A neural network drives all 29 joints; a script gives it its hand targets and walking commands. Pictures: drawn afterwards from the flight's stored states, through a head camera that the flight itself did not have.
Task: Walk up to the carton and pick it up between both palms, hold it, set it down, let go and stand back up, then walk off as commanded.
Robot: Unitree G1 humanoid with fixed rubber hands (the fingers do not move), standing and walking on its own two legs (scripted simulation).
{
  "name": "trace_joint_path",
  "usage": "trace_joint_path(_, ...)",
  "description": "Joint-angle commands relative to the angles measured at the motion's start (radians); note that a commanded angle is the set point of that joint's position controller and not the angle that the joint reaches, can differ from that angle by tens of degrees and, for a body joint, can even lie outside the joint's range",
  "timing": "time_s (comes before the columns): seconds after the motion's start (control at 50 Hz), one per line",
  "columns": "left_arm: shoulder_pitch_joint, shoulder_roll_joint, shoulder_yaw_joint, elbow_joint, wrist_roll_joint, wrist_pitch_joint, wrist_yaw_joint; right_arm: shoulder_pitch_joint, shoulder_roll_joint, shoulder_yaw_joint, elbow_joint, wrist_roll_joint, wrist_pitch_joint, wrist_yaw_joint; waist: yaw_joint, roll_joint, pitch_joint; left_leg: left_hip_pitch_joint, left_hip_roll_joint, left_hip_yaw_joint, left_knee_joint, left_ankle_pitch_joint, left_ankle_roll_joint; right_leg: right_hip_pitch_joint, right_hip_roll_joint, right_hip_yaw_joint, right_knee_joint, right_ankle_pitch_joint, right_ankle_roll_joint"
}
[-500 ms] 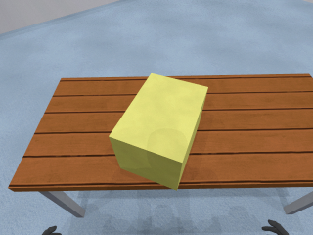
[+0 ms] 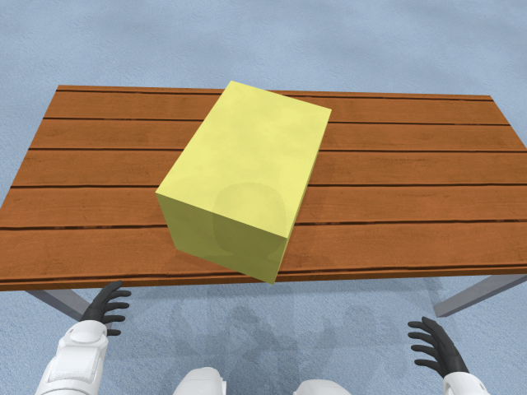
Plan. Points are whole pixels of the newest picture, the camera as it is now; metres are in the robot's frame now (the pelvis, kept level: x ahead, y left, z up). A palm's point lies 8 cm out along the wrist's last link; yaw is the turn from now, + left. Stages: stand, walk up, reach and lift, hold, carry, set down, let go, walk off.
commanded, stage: reach and lift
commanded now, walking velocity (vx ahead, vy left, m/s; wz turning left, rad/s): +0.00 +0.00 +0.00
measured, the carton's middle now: (251, 180) +0.49 +0.04 -0.06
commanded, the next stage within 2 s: none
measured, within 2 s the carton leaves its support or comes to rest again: neither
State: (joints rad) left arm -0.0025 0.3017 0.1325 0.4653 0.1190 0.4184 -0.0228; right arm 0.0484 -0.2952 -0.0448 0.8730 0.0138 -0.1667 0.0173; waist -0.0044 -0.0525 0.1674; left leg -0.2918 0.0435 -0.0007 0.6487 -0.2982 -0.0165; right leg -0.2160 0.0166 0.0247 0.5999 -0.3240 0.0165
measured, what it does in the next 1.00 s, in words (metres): stands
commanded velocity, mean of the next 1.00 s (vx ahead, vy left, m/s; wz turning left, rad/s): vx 0.00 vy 0.00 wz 0.00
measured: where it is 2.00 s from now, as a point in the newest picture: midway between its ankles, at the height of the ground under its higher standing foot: outside the picture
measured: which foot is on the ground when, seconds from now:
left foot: down 0.00-1.00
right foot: down 0.00-1.00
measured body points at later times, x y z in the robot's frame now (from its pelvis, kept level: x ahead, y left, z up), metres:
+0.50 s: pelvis +0.00 +0.02 +0.01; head +0.02 +0.03 +0.46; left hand +0.16 +0.32 -0.06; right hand +0.16 -0.19 -0.07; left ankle +0.03 +0.12 -0.73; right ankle +0.00 -0.13 -0.73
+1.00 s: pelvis +0.04 +0.02 +0.02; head +0.06 +0.05 +0.46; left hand +0.21 +0.30 -0.04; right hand +0.19 -0.16 -0.04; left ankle +0.03 +0.13 -0.73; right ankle +0.00 -0.13 -0.73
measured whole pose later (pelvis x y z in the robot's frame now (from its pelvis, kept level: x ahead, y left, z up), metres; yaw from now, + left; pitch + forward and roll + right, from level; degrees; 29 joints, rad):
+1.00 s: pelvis +0.04 +0.02 +0.02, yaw -2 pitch -6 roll -1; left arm 0.25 0.43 0.04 0.42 -0.16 -0.06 -0.19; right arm 0.36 -0.01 0.05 0.48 0.06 -0.33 -0.21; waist 0.07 -0.04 0.15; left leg -0.08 0.02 0.05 0.45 -0.26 0.01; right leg 0.01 -0.01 0.06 0.33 -0.24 0.04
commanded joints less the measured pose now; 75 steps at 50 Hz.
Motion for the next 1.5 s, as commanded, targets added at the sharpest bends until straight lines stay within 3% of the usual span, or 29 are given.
trace_joint_path(0.0, 0.106, 0.199, 0.099, -0.074, 0.026, 0.004, 0.006, 0.03, -0.172, -0.025, -0.125, 0.021, -0.015, -0.036, 0.059, 0.075, -0.19, 0.182, -0.063, 0.115, -0.133, 0.186, -0.013, 0.045, -0.018, -0.069, -0.126, 0.376, -0.019)
trace_joint_path(0.1, 0.024, 0.2, 0.061, -0.182, -0.041, -0.028, 0.014, 0.041, -0.104, -0.016, -0.298, -0.01, 0.004, -0.035, 0.054, 0.098, -0.133, 0.2, -0.051, 0.133, -0.2, 0.087, -0.006, -0.022, -0.012, -0.064, -0.195, 0.121, -0.034)
trace_joint_path(0.18, 0.024, 0.222, 0.038, -0.233, -0.093, -0.074, 0.005, 0.113, -0.038, -0.015, -0.416, -0.026, 0.024, -0.056, 0.043, 0.095, -0.145, 0.217, -0.052, 0.139, -0.222, 0.058, 0.003, -0.035, -0.012, -0.059, -0.224, 0.068, -0.034)
trace_joint_path(0.3, 0.063, 0.242, 0.017, -0.227, -0.13, -0.135, -0.022, 0.184, 0.018, -0.033, -0.477, -0.057, 0.047, -0.1, 0.028, 0.11, -0.127, 0.213, -0.037, 0.131, -0.266, -0.003, 0.007, 0.001, -0.003, -0.06, -0.255, 0.005, -0.036)
trace_joint_path(0.42, 0.106, 0.244, 0.012, -0.182, -0.167, -0.207, -0.05, 0.198, 0.056, -0.046, -0.508, -0.068, 0.035, -0.14, 0.04, 0.112, -0.122, 0.134, -0.005, 0.117, -0.331, -0.008, 0.017, 0.162, 0.025, -0.069, -0.238, 0.062, -0.026)
trace_joint_path(0.56, 0.133, 0.259, 0.011, -0.14, -0.217, -0.301, -0.084, 0.218, 0.146, -0.015, -0.562, -0.048, 0.001, -0.17, 0.062, 0.061, -0.106, 0.223, -0.021, 0.134, -0.313, 0.134, 0.005, 0.118, -0.007, -0.043, -0.303, 0.065, -0.025)
trace_joint_path(0.8, 0.175, 0.288, -0.01, -0.177, -0.261, -0.463, -0.127, 0.286, 0.198, 0.045, -0.54, 0.027, -0.122, -0.205, 0.07, 0.179, -0.146, 0.314, -0.018, 0.107, -0.265, 0.387, -0.047, 0.108, -0.02, -0.027, -0.322, 0.221, -0.038)
trace_joint_path(0.92, 0.201, 0.306, -0.018, -0.201, -0.288, -0.535, -0.159, 0.321, 0.231, 0.073, -0.527, 0.048, -0.223, -0.238, 0.057, 0.182, -0.184, 0.386, -0.022, 0.086, -0.204, 0.528, -0.069, 0.102, -0.019, -0.031, -0.313, 0.343, -0.037)
trace_joint_path(1.02, 0.232, 0.317, -0.012, -0.206, -0.304, -0.574, -0.197, 0.354, 0.274, 0.103, -0.54, 0.051, -0.284, -0.27, 0.053, 0.158, -0.166, 0.41, -0.027, 0.07, -0.174, 0.556, -0.073, 0.103, -0.017, -0.038, -0.307, 0.392, -0.031)
trace_joint_path(1.22, 0.253, 0.325, -0.002, -0.268, -0.318, -0.6, -0.242, 0.402, 0.346, 0.154, -0.634, 0.056, -0.336, -0.327, 0.076, 0.155, -0.085, 0.387, -0.011, 0.064, -0.185, 0.477, -0.074, 0.085, -0.012, -0.053, -0.33, 0.272, -0.046)
trace_joint_path(1.36, 0.226, 0.353, -0.013, -0.336, -0.34, -0.622, -0.239, 0.415, 0.395, 0.174, -0.695, 0.061, -0.337, -0.361, 0.092, 0.202, -0.061, 0.329, 0.006, 0.061, -0.208, 0.352, -0.076, 0.076, -0.028, -0.033, -0.338, 0.163, -0.064)
trace_joint_path(1.48, 0.147, 0.373, -0.037, -0.359, -0.375, -0.649, -0.231, 0.37, 0.427, 0.174, -0.717, 0.064, -0.326, -0.391, 0.088, 0.227, -0.083, 0.279, 0.023, 0.051, -0.213, 0.234, -0.067, 0.078, -0.044, -0.016, -0.326, 0.098, -0.075)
